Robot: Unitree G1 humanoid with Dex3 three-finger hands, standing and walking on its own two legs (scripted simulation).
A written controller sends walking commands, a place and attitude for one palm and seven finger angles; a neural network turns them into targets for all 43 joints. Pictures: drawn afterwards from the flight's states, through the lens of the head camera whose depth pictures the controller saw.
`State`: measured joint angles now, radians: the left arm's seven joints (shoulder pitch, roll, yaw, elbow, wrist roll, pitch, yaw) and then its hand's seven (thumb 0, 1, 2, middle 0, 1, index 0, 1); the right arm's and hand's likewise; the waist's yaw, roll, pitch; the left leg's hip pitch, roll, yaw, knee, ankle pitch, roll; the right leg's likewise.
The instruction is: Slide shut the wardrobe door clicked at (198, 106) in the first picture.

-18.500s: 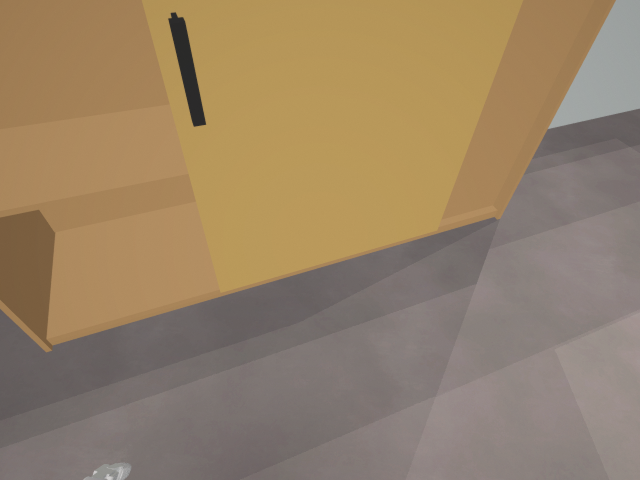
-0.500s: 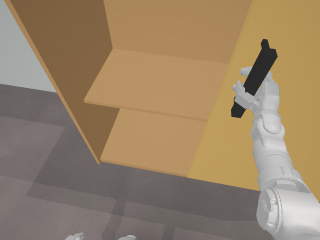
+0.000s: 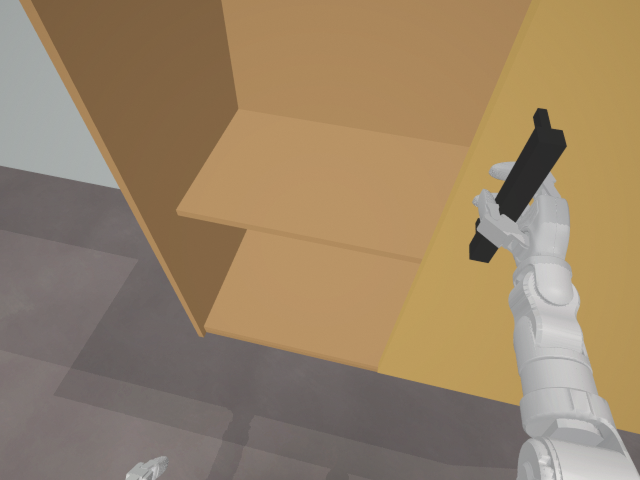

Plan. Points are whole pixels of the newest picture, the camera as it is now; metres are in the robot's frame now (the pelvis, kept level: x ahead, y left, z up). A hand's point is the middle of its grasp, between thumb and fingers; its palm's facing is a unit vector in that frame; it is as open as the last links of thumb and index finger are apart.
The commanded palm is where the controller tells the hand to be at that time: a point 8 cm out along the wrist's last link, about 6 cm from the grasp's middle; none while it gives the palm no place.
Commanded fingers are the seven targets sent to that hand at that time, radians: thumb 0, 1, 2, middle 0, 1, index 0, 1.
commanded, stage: tug the door sideways, standing still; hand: right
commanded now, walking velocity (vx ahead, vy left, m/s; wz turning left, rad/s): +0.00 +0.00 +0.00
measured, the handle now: (507, 192) +0.47 -0.17 +0.12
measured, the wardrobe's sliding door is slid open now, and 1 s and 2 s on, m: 0.57 0.50 0.36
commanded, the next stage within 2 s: step sideways, sliding the door along in 0.68 s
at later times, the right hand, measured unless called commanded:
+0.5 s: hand (483, 214) +0.43 -0.14 +0.11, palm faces +0.14 +0.99 +0.00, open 5.7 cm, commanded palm +0.41 -0.14 +0.11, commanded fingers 0.00 -0.90 -0.90 0.45 1.40 0.45 1.40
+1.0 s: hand (436, 207) +0.44 -0.08 +0.11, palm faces +0.01 +0.99 -0.12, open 6.1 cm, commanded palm +0.42 -0.12 +0.12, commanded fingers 0.00 -0.90 -0.90 0.45 1.40 0.45 1.40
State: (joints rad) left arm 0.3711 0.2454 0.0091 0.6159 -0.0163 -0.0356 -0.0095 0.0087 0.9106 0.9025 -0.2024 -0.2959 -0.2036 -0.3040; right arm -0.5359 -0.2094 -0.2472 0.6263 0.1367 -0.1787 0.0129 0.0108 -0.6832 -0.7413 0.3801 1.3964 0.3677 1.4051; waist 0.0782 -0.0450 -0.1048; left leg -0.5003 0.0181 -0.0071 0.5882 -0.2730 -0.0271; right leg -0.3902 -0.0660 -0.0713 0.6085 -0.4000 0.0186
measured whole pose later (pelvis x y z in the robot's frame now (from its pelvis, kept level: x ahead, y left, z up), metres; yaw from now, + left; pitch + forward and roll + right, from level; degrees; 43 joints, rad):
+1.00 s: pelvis -0.02 +0.01 -0.01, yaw -2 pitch +5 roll +0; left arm 0.30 0.22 0.01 0.70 -0.02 -0.03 0.08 0.01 0.91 0.90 -0.20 -0.30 -0.20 -0.30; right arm -0.83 -0.16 -0.04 0.90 0.09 -0.20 -0.08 -0.02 -0.59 -0.77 0.45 1.40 0.41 1.40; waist 0.05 -0.05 0.04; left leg -0.46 0.04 0.02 0.69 -0.32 -0.01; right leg -0.36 -0.05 -0.03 0.69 -0.42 0.02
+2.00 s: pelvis +0.07 +0.28 +0.01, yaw -12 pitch -2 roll -1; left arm 0.09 0.22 0.01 0.67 -0.05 -0.06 0.06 0.01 0.91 0.90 -0.20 -0.30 -0.20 -0.30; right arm -0.62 -0.18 -0.01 0.46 0.10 -0.06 -0.14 -0.04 -0.55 -0.82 0.46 1.40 0.46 1.40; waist -0.05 -0.07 0.25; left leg -0.26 0.03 0.11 0.60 -0.29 0.04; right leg -0.30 -0.16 0.01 0.73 -0.36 0.04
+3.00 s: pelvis +0.06 +0.57 +0.00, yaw -3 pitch -2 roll -3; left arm 0.14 0.23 0.05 0.63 -0.01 0.00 0.05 0.01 0.91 0.90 -0.20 -0.30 -0.20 -0.30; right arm -0.57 -0.20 -0.09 0.47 0.11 -0.06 -0.14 0.05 -0.67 -0.75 0.44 1.40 0.28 1.41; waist 0.03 0.02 0.16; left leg -0.52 -0.13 -0.03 1.08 -0.41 -0.01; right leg -0.21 -0.13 -0.08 0.54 -0.28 0.07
